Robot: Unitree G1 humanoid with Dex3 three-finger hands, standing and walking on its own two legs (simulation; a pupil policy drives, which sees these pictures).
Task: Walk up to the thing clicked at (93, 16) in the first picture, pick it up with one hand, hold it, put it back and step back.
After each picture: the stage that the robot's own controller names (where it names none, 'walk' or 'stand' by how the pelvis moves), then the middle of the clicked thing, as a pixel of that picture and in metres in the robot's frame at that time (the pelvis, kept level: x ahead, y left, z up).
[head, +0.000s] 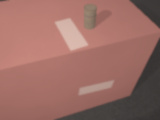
stand; (89, 17) +0.76 -0.02 +0.01
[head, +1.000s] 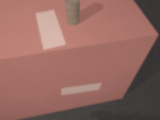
rise first; (72, 10) +0.68 +0.07 +0.05
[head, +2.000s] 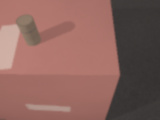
rise first; (29, 31) +0.54 +0.27 +0.04
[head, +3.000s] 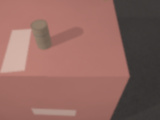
stand; (41, 35) +0.56 +0.20 +0.03
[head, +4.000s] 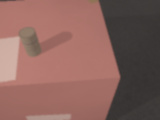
stand; (30, 42) +0.54 +0.24 +0.02
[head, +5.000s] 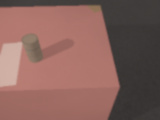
stand; (33, 48) +0.53 +0.23 +0.01
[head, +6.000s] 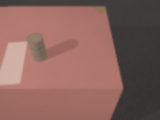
stand; (37, 48) +0.54 +0.21 +0.01
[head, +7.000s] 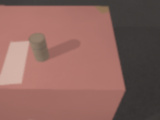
stand; (39, 48) +0.53 +0.21 +0.01
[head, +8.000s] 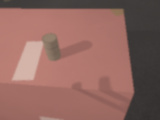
rise first; (52, 47) +0.54 +0.20 +0.01
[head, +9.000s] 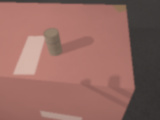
go down; (53, 42) +0.56 +0.20 +0.01
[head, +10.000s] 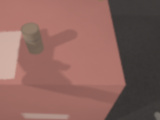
go down; (33, 39) +0.54 +0.18 +0.02
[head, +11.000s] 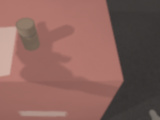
go down; (28, 35) +0.55 +0.19 +0.03
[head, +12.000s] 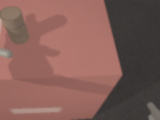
close in; (15, 26) +0.54 +0.20 +0.06
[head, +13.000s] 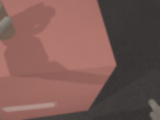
close; out of the picture +0.54 +0.21 +0.08
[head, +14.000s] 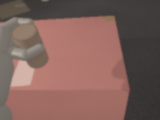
lift; (31, 47) +0.34 +0.16 +0.24
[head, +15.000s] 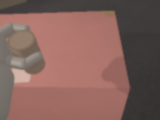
hold; (28, 53) +0.33 +0.17 +0.21
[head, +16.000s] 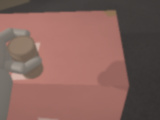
hold; (27, 58) +0.32 +0.17 +0.20
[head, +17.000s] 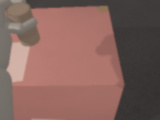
crouch; (24, 25) +0.44 +0.18 +0.22
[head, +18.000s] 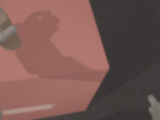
lower; (4, 32) +0.52 +0.19 +0.05
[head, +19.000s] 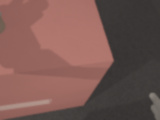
lower; out of the picture +0.54 +0.21 +0.09
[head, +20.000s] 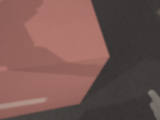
lower; out of the picture +0.55 +0.22 +0.10
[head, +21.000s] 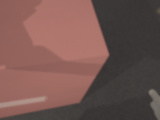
lower; out of the picture +0.55 +0.22 +0.10
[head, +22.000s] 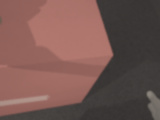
loosen; out of the picture +0.55 +0.21 +0.10
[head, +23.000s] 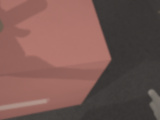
withdraw; out of the picture +0.54 +0.21 +0.09
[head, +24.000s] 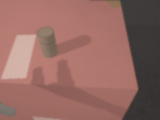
sink last; (47, 42) +0.52 +0.18 +0.05
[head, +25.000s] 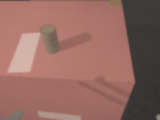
stand; (50, 39) +0.55 +0.19 +0.05
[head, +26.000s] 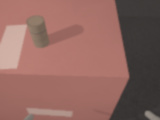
stand; (38, 32) +0.55 +0.20 +0.06
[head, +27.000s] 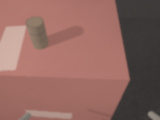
stand; (38, 33) +0.54 +0.20 +0.07
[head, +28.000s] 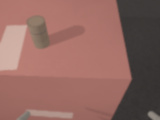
stand; (39, 32) +0.54 +0.19 +0.07
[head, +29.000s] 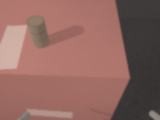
stand; (38, 32) +0.54 +0.20 +0.07
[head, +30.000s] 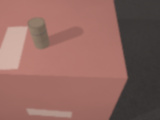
stand; (39, 33) +0.55 +0.20 +0.06
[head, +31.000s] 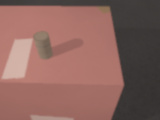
walk; (43, 45) +0.55 +0.20 +0.01
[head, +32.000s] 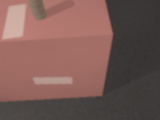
walk; (37, 6) +0.73 +0.25 +0.03
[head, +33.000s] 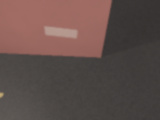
walk; out of the picture +1.12 +0.16 +0.04
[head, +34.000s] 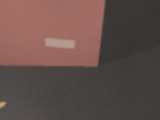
stand; out of the picture +1.19 +0.21 +0.02
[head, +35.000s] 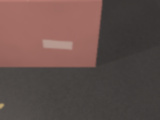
stand; out of the picture +1.19 +0.21 +0.01
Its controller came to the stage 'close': yes
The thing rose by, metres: 0.21
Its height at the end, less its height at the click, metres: +0.00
